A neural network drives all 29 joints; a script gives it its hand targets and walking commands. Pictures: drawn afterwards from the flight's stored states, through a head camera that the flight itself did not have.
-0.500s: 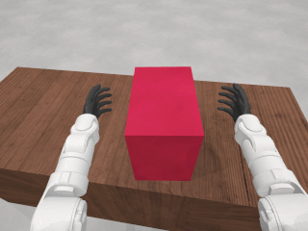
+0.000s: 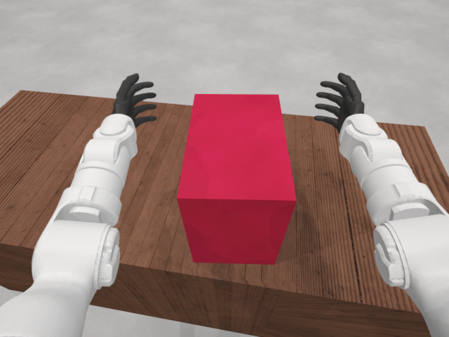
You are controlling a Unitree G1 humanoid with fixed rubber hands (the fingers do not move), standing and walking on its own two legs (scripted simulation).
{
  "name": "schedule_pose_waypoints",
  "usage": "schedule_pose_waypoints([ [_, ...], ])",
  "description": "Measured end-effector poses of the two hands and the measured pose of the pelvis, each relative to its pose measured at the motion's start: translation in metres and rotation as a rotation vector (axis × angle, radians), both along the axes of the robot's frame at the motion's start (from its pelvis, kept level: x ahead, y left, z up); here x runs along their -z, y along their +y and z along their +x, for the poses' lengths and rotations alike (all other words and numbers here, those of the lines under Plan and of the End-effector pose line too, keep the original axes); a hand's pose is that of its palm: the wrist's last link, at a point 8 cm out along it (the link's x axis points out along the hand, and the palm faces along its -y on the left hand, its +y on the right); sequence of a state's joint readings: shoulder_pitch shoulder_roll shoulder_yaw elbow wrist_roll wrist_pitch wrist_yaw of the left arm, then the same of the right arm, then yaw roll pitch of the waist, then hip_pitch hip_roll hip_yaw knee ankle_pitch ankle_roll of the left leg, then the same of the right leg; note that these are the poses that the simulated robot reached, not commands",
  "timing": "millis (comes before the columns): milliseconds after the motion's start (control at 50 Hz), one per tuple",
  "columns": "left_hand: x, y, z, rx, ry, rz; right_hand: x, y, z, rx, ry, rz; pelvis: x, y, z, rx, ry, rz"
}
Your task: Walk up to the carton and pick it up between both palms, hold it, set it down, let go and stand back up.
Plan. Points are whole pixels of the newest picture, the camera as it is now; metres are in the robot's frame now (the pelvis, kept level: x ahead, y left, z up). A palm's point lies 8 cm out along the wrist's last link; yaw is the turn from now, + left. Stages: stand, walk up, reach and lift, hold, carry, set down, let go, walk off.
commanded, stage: reach and lift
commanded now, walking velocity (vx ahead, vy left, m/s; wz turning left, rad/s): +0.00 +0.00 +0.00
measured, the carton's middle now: (235, 180) +0.47 +0.01 -0.04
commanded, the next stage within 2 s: none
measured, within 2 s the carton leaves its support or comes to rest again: neither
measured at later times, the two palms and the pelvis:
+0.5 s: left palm (139, 166) +0.43 +0.21 +0.06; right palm (324, 163) +0.44 -0.16 +0.06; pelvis -0.01 +0.00 -0.02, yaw +1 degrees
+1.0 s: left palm (152, 180) +0.44 +0.20 +0.01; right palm (317, 178) +0.45 -0.17 +0.00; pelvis -0.02 -0.01 -0.04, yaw +2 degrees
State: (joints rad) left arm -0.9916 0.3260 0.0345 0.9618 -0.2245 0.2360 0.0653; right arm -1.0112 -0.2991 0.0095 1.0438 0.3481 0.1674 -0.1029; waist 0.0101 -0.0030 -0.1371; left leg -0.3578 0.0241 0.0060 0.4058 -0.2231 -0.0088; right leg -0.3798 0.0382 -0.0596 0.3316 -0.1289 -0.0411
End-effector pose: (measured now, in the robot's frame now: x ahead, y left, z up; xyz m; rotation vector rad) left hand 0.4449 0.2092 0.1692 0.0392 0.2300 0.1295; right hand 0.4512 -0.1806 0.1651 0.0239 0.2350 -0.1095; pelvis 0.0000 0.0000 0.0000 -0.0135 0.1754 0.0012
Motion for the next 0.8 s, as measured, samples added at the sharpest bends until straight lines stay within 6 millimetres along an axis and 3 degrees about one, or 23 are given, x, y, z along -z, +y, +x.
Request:
schedule_pose_waypoints([
  [160,0.009,0.002,0.006,-0.005,0.014,0.006,0.008,0.007,0.006,-0.003,0.026,-0.01,0.001,0.0,-0.001,-0.008,0.027,0.001],
  [460,0.102,0.001,-0.019,-0.026,0.038,0.005,0.095,0.018,-0.015,-0.023,0.052,-0.02,0.013,-0.001,-0.009,-0.023,0.135,-0.004],
  [800,0.144,-0.015,-0.012,-0.009,0.026,0.011,0.139,0.004,-0.012,-0.019,0.029,-0.047,0.034,-0.005,-0.018,-0.025,0.271,0.006],
])
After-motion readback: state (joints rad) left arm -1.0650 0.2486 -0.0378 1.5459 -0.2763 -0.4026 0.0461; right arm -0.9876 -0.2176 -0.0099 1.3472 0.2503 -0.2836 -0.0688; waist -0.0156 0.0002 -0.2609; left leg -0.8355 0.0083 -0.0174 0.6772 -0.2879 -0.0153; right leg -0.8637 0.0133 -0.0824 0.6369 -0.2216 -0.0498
